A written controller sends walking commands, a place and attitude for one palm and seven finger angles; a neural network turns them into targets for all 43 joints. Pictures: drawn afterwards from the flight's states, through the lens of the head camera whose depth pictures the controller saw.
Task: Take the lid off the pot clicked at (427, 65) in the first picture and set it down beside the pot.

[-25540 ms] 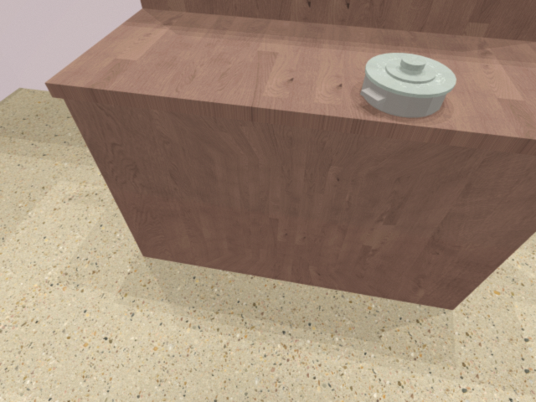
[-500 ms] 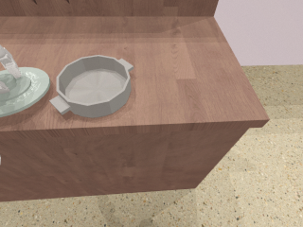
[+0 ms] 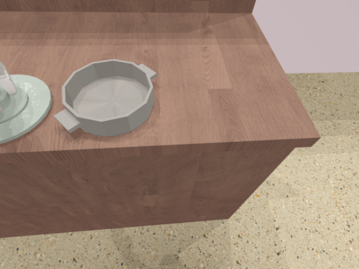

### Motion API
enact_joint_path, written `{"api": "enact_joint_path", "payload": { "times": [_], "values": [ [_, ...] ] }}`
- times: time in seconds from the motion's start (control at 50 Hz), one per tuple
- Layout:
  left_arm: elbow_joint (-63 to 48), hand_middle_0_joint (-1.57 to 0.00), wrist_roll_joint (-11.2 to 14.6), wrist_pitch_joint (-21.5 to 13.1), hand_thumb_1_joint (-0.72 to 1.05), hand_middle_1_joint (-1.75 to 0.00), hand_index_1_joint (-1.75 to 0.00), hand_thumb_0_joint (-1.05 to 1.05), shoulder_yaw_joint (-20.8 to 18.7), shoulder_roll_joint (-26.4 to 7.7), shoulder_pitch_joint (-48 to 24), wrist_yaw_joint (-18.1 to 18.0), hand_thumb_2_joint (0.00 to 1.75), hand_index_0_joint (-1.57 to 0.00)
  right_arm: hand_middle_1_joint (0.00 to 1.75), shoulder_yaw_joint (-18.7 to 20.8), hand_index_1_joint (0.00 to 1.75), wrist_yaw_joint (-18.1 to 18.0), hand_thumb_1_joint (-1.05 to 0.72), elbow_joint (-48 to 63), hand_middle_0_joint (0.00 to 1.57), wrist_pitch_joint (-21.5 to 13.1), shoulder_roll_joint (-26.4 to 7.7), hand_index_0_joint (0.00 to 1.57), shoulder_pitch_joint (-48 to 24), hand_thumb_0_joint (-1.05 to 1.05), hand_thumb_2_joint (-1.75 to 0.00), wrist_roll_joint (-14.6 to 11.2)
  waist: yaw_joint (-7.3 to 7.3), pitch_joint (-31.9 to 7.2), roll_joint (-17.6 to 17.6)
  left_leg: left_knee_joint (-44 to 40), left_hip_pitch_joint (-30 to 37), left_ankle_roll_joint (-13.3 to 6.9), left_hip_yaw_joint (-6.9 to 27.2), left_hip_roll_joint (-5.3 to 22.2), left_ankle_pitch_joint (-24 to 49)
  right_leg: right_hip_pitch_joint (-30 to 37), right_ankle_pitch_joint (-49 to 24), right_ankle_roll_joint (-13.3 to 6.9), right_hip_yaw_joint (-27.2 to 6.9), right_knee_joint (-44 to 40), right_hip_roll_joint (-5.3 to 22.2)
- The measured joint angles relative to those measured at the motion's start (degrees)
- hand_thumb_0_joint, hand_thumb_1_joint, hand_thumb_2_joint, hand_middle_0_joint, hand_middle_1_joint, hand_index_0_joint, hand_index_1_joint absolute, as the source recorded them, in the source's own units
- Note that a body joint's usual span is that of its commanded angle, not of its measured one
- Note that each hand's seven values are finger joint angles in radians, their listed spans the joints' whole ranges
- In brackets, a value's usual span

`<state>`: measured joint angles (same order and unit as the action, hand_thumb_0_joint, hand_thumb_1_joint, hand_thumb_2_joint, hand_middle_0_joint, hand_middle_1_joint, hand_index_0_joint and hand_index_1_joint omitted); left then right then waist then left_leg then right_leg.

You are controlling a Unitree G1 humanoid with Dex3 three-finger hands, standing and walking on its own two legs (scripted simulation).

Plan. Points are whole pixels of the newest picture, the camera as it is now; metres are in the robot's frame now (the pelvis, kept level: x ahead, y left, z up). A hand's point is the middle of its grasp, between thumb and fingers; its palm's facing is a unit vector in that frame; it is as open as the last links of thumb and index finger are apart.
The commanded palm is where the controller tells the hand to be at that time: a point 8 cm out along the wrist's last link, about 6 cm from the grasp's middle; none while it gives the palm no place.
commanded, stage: open the fingers wide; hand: left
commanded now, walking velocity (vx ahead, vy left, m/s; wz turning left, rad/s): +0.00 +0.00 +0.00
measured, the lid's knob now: out of the picture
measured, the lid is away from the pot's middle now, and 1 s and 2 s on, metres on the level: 0.23 0.23 0.23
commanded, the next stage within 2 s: raise the empty hand in 1.18 s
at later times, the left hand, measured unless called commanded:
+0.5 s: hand out of the picture +0.43 +0.36 +0.15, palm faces -0.35 -0.16 -0.92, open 8.2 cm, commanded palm +0.44 +0.37 +0.20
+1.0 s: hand out of the picture +0.43 +0.38 +0.14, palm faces -0.34 -0.14 -0.93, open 10.4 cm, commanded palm +0.44 +0.37 +0.20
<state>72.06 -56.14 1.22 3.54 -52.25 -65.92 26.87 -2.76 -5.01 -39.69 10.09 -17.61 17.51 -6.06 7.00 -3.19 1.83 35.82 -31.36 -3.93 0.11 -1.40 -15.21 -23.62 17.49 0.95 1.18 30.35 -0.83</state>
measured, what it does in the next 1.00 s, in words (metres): stands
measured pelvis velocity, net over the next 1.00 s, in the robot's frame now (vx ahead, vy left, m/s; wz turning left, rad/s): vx -0.01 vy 0.01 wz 0.00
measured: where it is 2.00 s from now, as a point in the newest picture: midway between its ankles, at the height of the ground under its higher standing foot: outside the picture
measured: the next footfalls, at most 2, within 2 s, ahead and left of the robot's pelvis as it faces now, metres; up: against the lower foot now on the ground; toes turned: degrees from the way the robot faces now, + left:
none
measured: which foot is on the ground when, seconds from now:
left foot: down 0.00-1.00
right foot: down 0.00-1.00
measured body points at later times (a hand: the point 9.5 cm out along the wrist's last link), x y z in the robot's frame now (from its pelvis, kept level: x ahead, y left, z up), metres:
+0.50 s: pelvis -0.01 +0.00 -0.01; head +0.06 +0.01 +0.44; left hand +0.45 +0.37 +0.20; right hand +0.05 -0.28 -0.12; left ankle +0.02 +0.07 -0.73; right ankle -0.03 -0.14 -0.73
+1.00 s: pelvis -0.01 +0.01 -0.01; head +0.06 +0.03 +0.44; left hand +0.44 +0.38 +0.20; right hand +0.04 -0.26 -0.12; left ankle +0.02 +0.07 -0.73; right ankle -0.03 -0.14 -0.73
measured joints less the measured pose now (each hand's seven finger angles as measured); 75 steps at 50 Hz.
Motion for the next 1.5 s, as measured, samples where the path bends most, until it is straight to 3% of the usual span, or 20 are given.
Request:
{"api": "enact_joint_path", "payload": {
  "times": [0.1, 0.22, 0.42, 0.88, 1.14, 1.5],
  "values": [
    [-0.06, -0.69, 0.07, -0.28, 0.09, -0.93, -0.91, 0.03, 0.01, -0.33, 0.05, 0.14, 0.83, -0.72, 0.3, 0.15, 0.3, 0.16, -0.9, 0.27, 0.21, 0.11, 0.09, 0.2, 0.4, 0.0, -0.9, -0.06, 0.06, -0.41, 0.14, 0.91, -0.9, -0.02, -0.08, 0.05, -0.41, -0.96, 0.43, 0.01, -0.07, 1.0, -0.04],
    [-7.98, -0.68, -0.22, -4.31, 0.1, -0.91, -0.89, -0.01, -3.55, -0.54, 6.89, -1.14, 0.88, -0.68, 0.3, 0.98, 0.3, 0.49, -0.9, 1.57, 0.21, 2.61, 0.49, 0.2, 0.5, 0.0, -0.9, 0.25, -0.89, -0.72, 0.61, 1.85, -1.55, -0.05, -0.35, 0.25, -0.83, -1.75, 0.82, 0.04, -0.35, 2.04, -0.2],
    [-9.07, -0.65, 0.47, -6.31, 0.13, -0.91, -0.86, -0.04, -4.75, -0.76, 6.83, -1.27, 0.89, -0.65, 0.3, 0.56, 0.3, 0.33, -0.9, 2.53, 0.21, 4.31, 0.88, 0.2, -1.99, 0.0, -0.9, -0.21, -1.12, -0.36, 0.17, 3.16, -2.48, 0.05, 0.16, 0.43, -1.06, -2.36, 1.0, -0.13, 0.16, 2.97, -0.45],
    [-10.91, -0.61, 0.68, -6.07, 0.01, -0.75, -0.68, 0.0, -4.85, -1.74, 7.95, -1.46, 0.92, -0.56, 0.3, 0.64, 0.3, 0.62, -0.9, 3.07, 0.21, 5.14, 1.1, 0.2, -1.55, 0.0, -0.9, -0.3, -1.31, -0.28, 0.0, 3.74, -2.92, -0.52, -0.03, 0.25, -1.26, -2.5, 0.84, 0.28, -0.03, 2.88, -0.29],
    [-12.46, -0.53, 1.04, -5.87, -0.11, -0.59, -0.57, 0.0, -3.08, -0.56, 7.58, -1.29, 0.96, -0.52, 0.3, 1.0, 0.3, 1.1, -0.9, 2.91, 0.21, 4.96, 1.15, 0.2, -1.19, 0.0, -0.9, -0.19, -1.61, -0.38, -0.07, 3.6, -3.18, -1.21, -0.09, -0.36, -1.1, -2.54, 0.71, 0.07, -0.01, 2.5, 0.25],
    [-17.29, -0.54, 1.31, -6.09, -0.15, -0.53, -0.52, 0.01, -3.18, 1.68, 8.34, -0.49, 0.96, -0.54, 0.3, 0.92, 0.3, 1.7, -0.9, 3.68, 0.21, 4.78, 1.72, 0.2, -2.27, 0.0, -0.9, 0.26, -1.92, -0.62, 0.23, 2.52, -2.35, -2.05, -0.12, -1.2, -0.45, -1.46, 0.13, -0.76, -0.02, 1.14, 0.92]
  ]
}}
